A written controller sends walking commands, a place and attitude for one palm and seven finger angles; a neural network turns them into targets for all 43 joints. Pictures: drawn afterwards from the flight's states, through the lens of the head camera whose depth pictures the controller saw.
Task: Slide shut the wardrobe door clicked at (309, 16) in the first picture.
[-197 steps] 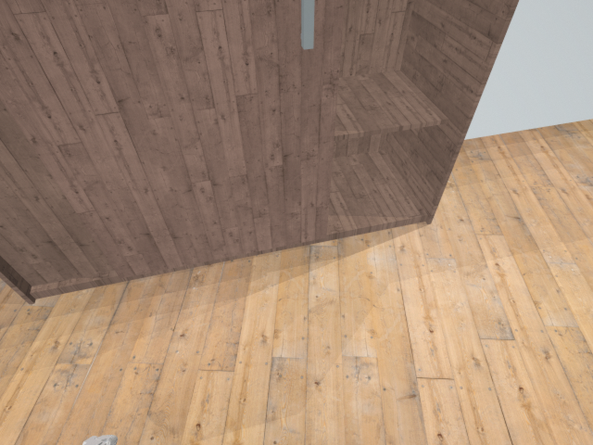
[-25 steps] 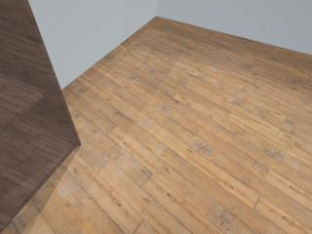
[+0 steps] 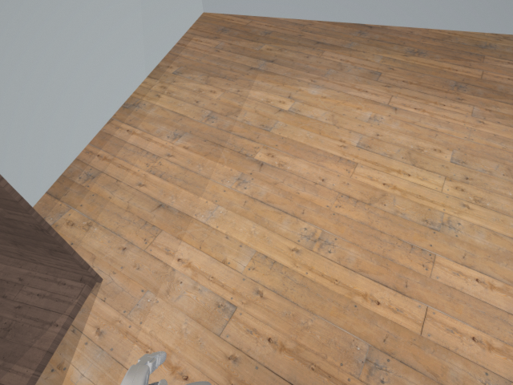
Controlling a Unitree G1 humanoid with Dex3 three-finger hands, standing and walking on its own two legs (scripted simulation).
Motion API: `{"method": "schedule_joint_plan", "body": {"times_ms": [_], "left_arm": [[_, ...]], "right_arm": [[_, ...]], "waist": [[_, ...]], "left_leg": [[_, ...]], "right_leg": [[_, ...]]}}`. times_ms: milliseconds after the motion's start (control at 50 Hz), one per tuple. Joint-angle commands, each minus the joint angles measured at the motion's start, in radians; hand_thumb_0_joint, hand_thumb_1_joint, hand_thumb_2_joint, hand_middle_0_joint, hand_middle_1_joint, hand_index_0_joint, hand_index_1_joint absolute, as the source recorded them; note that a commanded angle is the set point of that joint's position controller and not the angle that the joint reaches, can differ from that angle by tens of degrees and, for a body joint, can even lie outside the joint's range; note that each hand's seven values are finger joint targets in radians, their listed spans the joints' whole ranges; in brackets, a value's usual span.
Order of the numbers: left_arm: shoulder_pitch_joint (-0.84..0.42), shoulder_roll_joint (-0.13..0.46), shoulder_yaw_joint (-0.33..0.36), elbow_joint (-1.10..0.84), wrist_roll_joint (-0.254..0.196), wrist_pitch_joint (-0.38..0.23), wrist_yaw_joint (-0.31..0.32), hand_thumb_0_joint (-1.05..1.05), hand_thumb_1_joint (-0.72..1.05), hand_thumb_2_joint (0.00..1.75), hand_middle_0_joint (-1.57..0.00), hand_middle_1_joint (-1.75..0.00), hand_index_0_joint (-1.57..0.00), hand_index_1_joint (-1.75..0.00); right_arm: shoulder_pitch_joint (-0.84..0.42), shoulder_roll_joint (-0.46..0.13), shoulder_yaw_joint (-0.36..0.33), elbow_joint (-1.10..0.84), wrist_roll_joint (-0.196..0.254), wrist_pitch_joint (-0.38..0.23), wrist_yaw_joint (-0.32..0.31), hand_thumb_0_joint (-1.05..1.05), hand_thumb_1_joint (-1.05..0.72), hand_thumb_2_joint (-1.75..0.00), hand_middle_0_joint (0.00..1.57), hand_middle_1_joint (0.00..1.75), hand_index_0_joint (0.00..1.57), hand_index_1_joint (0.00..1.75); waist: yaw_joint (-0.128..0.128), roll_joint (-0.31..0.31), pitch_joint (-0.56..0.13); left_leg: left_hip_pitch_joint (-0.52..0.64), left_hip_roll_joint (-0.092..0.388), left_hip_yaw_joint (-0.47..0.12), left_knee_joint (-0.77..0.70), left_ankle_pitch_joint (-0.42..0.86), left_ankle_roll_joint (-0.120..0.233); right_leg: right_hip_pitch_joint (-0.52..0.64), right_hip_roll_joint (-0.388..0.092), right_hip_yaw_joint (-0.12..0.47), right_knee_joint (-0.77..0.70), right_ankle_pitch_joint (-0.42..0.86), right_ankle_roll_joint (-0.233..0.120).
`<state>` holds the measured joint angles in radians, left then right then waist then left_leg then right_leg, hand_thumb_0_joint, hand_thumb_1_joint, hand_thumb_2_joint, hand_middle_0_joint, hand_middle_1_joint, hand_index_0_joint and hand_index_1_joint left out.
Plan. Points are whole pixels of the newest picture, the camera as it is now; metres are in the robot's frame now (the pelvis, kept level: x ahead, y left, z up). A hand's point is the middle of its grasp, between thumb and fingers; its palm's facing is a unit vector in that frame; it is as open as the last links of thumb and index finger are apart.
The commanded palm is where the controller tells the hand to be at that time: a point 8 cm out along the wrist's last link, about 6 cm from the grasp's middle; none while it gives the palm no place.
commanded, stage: turn to face it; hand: left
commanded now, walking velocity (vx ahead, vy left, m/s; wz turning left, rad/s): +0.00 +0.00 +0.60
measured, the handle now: out of the picture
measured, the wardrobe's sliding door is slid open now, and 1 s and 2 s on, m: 0.49 0.49 0.49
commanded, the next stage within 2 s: none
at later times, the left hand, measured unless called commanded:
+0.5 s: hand out of the picture +0.01 +0.28 -0.16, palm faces +0.33 -0.91 -0.26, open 7.4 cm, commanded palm none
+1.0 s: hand out of the picture -0.04 +0.20 -0.15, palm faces +0.58 -0.78 -0.25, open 7.4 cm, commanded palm none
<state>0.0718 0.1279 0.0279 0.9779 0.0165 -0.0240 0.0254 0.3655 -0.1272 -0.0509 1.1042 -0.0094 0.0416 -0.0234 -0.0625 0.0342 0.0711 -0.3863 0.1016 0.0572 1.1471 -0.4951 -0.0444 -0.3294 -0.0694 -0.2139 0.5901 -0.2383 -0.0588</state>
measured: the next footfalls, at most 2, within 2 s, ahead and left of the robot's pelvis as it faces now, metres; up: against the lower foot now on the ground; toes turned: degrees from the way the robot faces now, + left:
left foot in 0.28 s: +0.06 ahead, +0.15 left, +0.00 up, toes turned +19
right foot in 0.74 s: +0.10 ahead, -0.10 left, +0.00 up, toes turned +23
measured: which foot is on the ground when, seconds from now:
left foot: up 0.00-0.26, down 0.28-0.74, up 0.76-1.00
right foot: down 0.00-0.28, up 0.30-0.72, down 0.74-1.00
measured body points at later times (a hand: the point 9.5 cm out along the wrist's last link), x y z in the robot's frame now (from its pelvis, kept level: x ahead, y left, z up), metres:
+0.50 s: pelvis +0.01 +0.05 +0.01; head +0.04 +0.08 +0.46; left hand +0.00 +0.33 -0.14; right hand +0.14 -0.19 -0.12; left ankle +0.02 +0.14 -0.73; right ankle +0.03 -0.11 -0.65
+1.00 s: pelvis +0.02 +0.00 +0.01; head +0.05 +0.01 +0.46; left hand -0.07 +0.24 -0.13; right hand +0.25 -0.17 -0.13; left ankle -0.06 +0.12 -0.67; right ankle +0.06 -0.11 -0.73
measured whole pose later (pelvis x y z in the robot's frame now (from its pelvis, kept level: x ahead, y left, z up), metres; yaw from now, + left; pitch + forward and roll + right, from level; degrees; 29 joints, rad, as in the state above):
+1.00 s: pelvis +0.02 +0.00 +0.01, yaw +36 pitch +0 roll +2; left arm 0.23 0.18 0.03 0.89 0.03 0.02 0.02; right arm 0.15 -0.27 -0.10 0.92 -0.02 0.09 0.03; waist 0.00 0.00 0.07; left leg -0.46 0.03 0.04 0.97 -0.42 -0.08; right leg -0.19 -0.14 -0.19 0.53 -0.33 0.02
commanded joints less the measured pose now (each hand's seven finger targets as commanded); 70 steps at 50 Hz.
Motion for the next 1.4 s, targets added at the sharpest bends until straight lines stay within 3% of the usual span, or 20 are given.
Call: {"method": "schedule_joint_plan", "body": {"times_ms": [0,140,220,240,260,300,380,540,660,680,720,800,840,980,1060,1080,1100,1120,1220,1380], "left_arm": [[0.059,0.160,0.046,-0.047,0.005,0.006,0.017,0.00,0.90,0.90,-0.20,-0.30,-0.20,-0.30],[0.071,0.199,0.076,-0.081,0.019,0.025,0.018,0.00,0.90,0.90,-0.20,-0.30,-0.20,-0.30],[0.084,0.210,0.080,-0.111,0.002,0.045,0.005,0.00,0.90,0.90,-0.20,-0.30,-0.20,-0.30],[0.094,0.158,0.075,-0.135,-0.004,0.054,-0.002,0.00,0.90,0.90,-0.20,-0.30,-0.20,-0.30],[0.031,0.119,0.064,-0.191,-0.002,0.055,-0.007,0.00,0.90,0.90,-0.20,-0.30,-0.20,-0.30],[0.006,0.132,0.073,-0.184,0.008,0.056,-0.010,0.00,0.90,0.90,-0.20,-0.30,-0.20,-0.30],[0.119,0.170,0.079,-0.114,0.004,0.052,-0.021,0.00,0.90,0.90,-0.20,-0.30,-0.20,-0.30],[0.067,0.178,0.067,-0.141,-0.008,0.054,-0.008,0.00,0.90,0.90,-0.20,-0.30,-0.20,-0.30],[0.200,0.186,0.065,-0.128,-0.015,0.040,0.001,0.00,0.90,0.90,-0.20,-0.30,-0.20,-0.30],[0.242,0.212,0.072,-0.123,-0.011,0.034,0.005,0.00,0.90,0.90,-0.20,-0.30,-0.20,-0.30],[0.221,0.359,0.088,-0.159,0.010,0.029,0.012,0.00,0.90,0.90,-0.20,-0.30,-0.20,-0.30],[0.082,0.244,0.060,-0.185,0.007,0.014,0.010,0.00,0.90,0.90,-0.20,-0.30,-0.20,-0.30],[0.108,0.242,0.059,-0.180,0.011,0.012,0.011,0.00,0.90,0.90,-0.20,-0.30,-0.20,-0.30],[0.216,0.313,0.077,-0.136,0.016,0.024,0.004,0.00,0.90,0.90,-0.20,-0.30,-0.20,-0.30],[0.204,0.322,0.088,-0.131,0.004,0.035,-0.001,0.00,0.90,0.90,-0.20,-0.30,-0.20,-0.30],[0.208,0.297,0.085,-0.145,-0.004,0.039,-0.007,0.00,0.90,0.90,-0.20,-0.30,-0.20,-0.30],[0.175,0.216,0.067,-0.193,-0.010,0.039,-0.017,0.00,0.90,0.90,-0.20,-0.30,-0.20,-0.30],[0.105,0.221,0.057,-0.214,0.002,0.052,-0.007,0.00,0.90,0.90,-0.20,-0.30,-0.20,-0.30],[0.117,0.217,0.069,-0.160,-0.005,0.052,-0.016,0.00,0.90,0.90,-0.20,-0.30,-0.20,-0.30],[0.071,0.206,0.061,-0.194,-0.009,0.054,-0.011,0.00,0.90,0.90,-0.20,-0.30,-0.20,-0.30]], "right_arm": [[0.066,-0.056,-0.018,-0.065,-0.009,0.005,0.016,0.00,-0.90,-0.90,0.20,0.30,0.20,0.30],[-0.075,-0.074,-0.031,-0.170,-0.009,-0.003,0.038,0.00,-0.90,-0.90,0.20,0.30,0.20,0.30],[-0.008,-0.139,-0.044,-0.186,-0.016,-0.015,0.041,0.00,-0.90,-0.90,0.20,0.30,0.20,0.30],[0.021,-0.228,-0.063,-0.199,-0.020,-0.021,0.039,0.00,-0.90,-0.90,0.20,0.30,0.20,0.30],[0.057,-0.319,-0.080,-0.212,-0.028,-0.027,0.030,0.00,-0.90,-0.90,0.20,0.30,0.20,0.30],[-0.013,-0.312,-0.074,-0.210,-0.022,-0.035,0.010,0.00,-0.90,-0.90,0.20,0.30,0.20,0.30],[-0.145,-0.257,-0.050,-0.249,-0.013,-0.053,0.004,0.00,-0.90,-0.90,0.20,0.30,0.20,0.30],[-0.103,-0.289,-0.067,-0.227,-0.013,-0.033,0.011,0.00,-0.90,-0.90,0.20,0.30,0.20,0.30],[-0.208,-0.300,-0.079,-0.262,-0.011,-0.014,0.023,0.00,-0.90,-0.90,0.20,0.30,0.20,0.30],[-0.220,-0.275,-0.077,-0.272,-0.004,-0.012,0.027,0.00,-0.90,-0.90,0.20,0.30,0.20,0.30],[-0.218,-0.191,-0.066,-0.320,-0.006,-0.011,0.035,0.00,-0.90,-0.90,0.20,0.30,0.20,0.30],[-0.212,-0.207,-0.070,-0.266,-0.014,0.010,0.052,0.00,-0.90,-0.90,0.20,0.30,0.20,0.30],[-0.221,-0.193,-0.064,-0.266,-0.008,0.012,0.058,0.00,-0.90,-0.90,0.20,0.30,0.20,0.30],[-0.334,-0.177,-0.039,-0.302,-0.003,0.008,0.060,0.00,-0.90,-0.90,0.20,0.30,0.20,0.30],[-0.230,-0.213,-0.042,-0.284,-0.006,-0.013,0.054,0.00,-0.90,-0.90,0.20,0.30,0.20,0.30],[-0.157,-0.291,-0.062,-0.273,-0.010,-0.024,0.052,0.00,-0.90,-0.90,0.20,0.30,0.20,0.30],[-0.076,-0.410,-0.092,-0.263,-0.013,-0.029,0.045,0.00,-0.90,-0.90,0.20,0.30,0.20,0.30],[-0.013,-0.420,-0.093,-0.228,-0.002,-0.025,0.036,0.00,-0.90,-0.90,0.20,0.30,0.20,0.30],[-0.206,-0.303,-0.052,-0.274,-0.012,-0.034,0.015,0.00,-0.90,-0.90,0.20,0.30,0.20,0.30],[-0.181,-0.315,-0.064,-0.262,-0.016,-0.021,0.021,0.00,-0.90,-0.90,0.20,0.30,0.20,0.30]], "waist": [[0.027,-0.170,-0.067],[0.056,-0.205,-0.032],[0.013,-0.046,-0.083],[0.001,0.226,-0.069],[-0.038,0.360,-0.044],[-0.005,0.234,-0.107],[0.055,0.099,-0.151],[0.012,0.091,-0.131],[0.075,0.106,-0.149],[0.098,0.049,-0.146],[0.102,-0.346,-0.097],[0.031,-0.203,-0.005],[0.043,-0.207,-0.018],[0.115,-0.253,-0.051],[0.065,-0.187,-0.137],[0.023,-0.032,-0.195],[-0.020,0.288,-0.210],[-0.047,0.223,-0.227],[0.044,0.112,-0.118],[0.032,0.113,-0.119]], "left_leg": [[-0.043,0.020,0.002,-0.014,0.082,-0.007],[-0.034,0.031,0.042,-0.269,0.056,0.001],[0.152,-0.007,0.068,-0.596,0.250,0.017],[0.194,0.163,-0.244,-0.754,0.335,0.095],[0.169,0.358,-0.514,-0.892,0.464,0.222],[0.169,0.287,-0.473,-0.872,0.346,0.219],[0.213,0.146,-0.254,-0.829,0.482,0.176],[0.280,0.150,-0.354,-0.805,0.566,0.228],[0.087,0.069,-0.384,-0.732,0.484,0.174],[-0.019,0.019,-0.357,-0.669,0.376,0.128],[-0.270,-0.173,-0.099,-0.223,-0.066,0.006],[-0.232,-0.076,-0.093,0.083,0.099,-0.012],[-0.207,-0.073,-0.055,0.025,0.104,-0.026],[-0.080,-0.076,0.039,-0.315,0.053,-0.021],[0.151,-0.090,0.072,-0.657,0.254,0.008],[0.360,0.011,-0.066,-0.735,0.475,0.058],[0.501,0.294,-0.425,-0.742,0.921,0.206],[0.460,0.327,-0.428,-0.740,0.969,0.269],[0.259,0.129,-0.261,-0.770,0.739,0.203],[0.241,0.106,-0.377,-0.781,0.594,0.229]], "right_leg": [[0.013,-0.285,0.124,-0.321,0.166,-0.063],[0.021,-0.338,0.085,-0.278,-0.002,-0.055],[-0.037,-0.271,-0.002,-0.025,-0.063,0.027],[-0.200,-0.152,-0.037,0.197,-0.247,0.098],[-0.321,-0.049,0.018,0.443,-0.435,0.140],[-0.359,-0.044,0.186,0.641,-0.276,0.124],[-0.277,-0.044,0.203,0.587,-0.098,0.145],[-0.198,-0.002,0.208,0.320,-0.203,0.154],[0.118,0.048,0.174,-0.049,-0.075,0.126],[0.240,0.008,0.202,-0.202,-0.010,0.111],[0.238,-0.428,0.595,-0.385,-0.070,-0.068],[0.106,-0.262,0.286,-0.273,0.194,-0.049],[0.139,-0.251,0.217,-0.256,0.270,-0.041],[0.230,-0.296,0.151,-0.188,0.418,-0.053],[0.208,-0.275,0.054,0.009,0.434,0.028],[0.037,-0.226,0.021,0.199,0.285,0.085],[-0.262,-0.081,0.014,0.430,-0.370,0.163],[-0.285,-0.075,0.139,0.537,-0.438,0.149],[-0.221,-0.055,0.200,0.547,-0.185,0.151],[-0.131,0.006,0.209,0.285,-0.198,0.145]]}}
